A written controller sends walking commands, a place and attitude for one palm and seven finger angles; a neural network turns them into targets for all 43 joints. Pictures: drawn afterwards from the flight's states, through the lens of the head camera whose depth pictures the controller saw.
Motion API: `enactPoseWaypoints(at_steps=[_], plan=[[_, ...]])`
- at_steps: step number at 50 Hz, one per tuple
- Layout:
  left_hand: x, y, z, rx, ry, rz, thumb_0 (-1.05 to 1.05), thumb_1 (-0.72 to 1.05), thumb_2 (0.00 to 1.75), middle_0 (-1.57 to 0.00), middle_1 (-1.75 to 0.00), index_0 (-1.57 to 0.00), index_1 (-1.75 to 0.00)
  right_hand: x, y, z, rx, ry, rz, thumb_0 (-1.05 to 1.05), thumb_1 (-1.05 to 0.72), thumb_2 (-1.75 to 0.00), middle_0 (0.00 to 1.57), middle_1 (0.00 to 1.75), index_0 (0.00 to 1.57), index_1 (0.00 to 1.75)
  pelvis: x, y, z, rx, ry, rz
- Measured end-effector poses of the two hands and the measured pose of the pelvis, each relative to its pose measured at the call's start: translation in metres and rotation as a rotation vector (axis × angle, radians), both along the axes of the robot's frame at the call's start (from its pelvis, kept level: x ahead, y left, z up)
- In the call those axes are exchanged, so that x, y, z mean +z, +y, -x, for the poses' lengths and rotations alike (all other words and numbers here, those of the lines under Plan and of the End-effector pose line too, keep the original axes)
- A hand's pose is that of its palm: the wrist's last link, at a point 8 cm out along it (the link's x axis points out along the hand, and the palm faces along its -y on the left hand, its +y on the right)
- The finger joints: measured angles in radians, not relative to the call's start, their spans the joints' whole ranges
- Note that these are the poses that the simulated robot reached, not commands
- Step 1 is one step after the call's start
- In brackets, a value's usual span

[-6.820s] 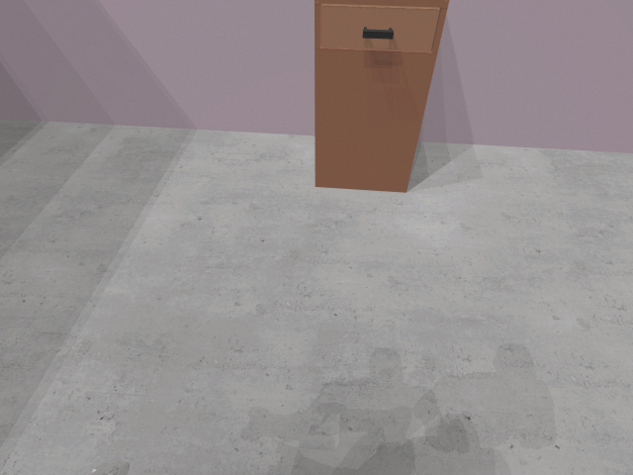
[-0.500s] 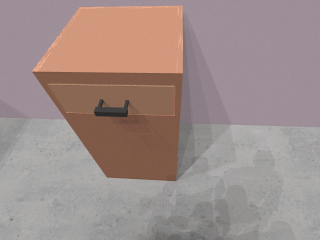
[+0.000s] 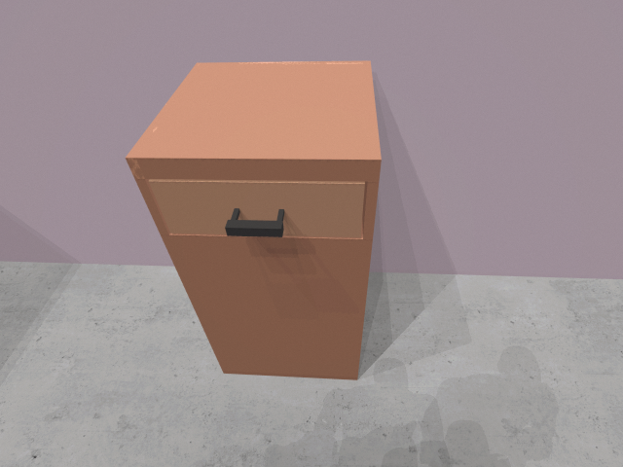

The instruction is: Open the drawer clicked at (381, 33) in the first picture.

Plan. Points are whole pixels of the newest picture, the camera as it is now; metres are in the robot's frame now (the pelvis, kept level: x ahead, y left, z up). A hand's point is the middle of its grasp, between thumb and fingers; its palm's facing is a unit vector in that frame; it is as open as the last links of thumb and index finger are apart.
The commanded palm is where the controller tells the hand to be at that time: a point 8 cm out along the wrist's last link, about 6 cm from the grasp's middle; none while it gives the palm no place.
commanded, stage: come to a stop and stand still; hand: left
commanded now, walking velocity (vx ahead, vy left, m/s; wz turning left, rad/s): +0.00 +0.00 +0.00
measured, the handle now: (256, 221) +0.55 +0.15 -0.01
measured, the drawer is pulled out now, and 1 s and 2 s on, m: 0.00 0.00 0.00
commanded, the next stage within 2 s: look again from close up in 1.02 s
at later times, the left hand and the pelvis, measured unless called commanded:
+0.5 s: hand out of the picture +0.02 +0.15 -0.16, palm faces +0.05 -0.98 -0.19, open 7.3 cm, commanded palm none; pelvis +0.02 -0.02 +0.01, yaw +2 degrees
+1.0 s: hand out of the picture +0.04 +0.14 -0.17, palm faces +0.08 -0.98 -0.19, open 7.3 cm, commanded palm none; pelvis +0.05 -0.02 +0.01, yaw +2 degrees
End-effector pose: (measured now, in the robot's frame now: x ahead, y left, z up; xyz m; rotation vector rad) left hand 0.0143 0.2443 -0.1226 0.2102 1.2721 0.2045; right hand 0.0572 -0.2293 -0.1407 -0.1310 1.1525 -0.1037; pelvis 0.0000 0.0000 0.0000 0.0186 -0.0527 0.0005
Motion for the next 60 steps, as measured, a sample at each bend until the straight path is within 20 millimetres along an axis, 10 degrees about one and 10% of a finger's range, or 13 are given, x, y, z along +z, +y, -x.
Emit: enactPoseWaypoints(at_steps=[9,18,43,60], plan=[[-0.002,-0.015,0.033,0.045,0.09,0.033,0.0,0.91,0.9,-0.2,-0.3,-0.2,-0.3,-0.006,-0.003,0.05,0.003,0.176,0.003,0.01,-0.92,-0.9,0.2,0.3,0.2,0.3,0.004,-0.002,-0.003,0.024,0.015,-0.002],[-0.008,-0.04,0.023,0.042,0.115,0.082,0.0,0.91,0.9,-0.2,-0.3,-0.2,-0.3,-0.006,-0.002,0.072,-0.028,0.274,-0.009,0.01,-0.91,-0.9,0.2,0.3,0.2,0.3,0.006,-0.009,-0.014,0.026,0.021,0.0],[-0.011,-0.048,-0.021,0.059,0.086,0.077,0.01,0.93,0.9,-0.2,-0.3,-0.2,-0.3,-0.003,-0.005,0.017,-0.015,0.233,-0.006,0.0,-0.91,-0.9,0.2,0.3,0.2,0.3,0.008,-0.023,-0.046,0.037,0.02,0.016],[-0.014,-0.056,-0.017,0.072,0.117,0.106,0.01,0.92,0.9,-0.2,-0.3,-0.2,-0.3,0.001,-0.007,0.021,-0.02,0.274,0.01,0.0,-0.91,-0.9,0.2,0.3,0.19,0.3,0.009,-0.024,-0.054,0.04,0.02,0.021]])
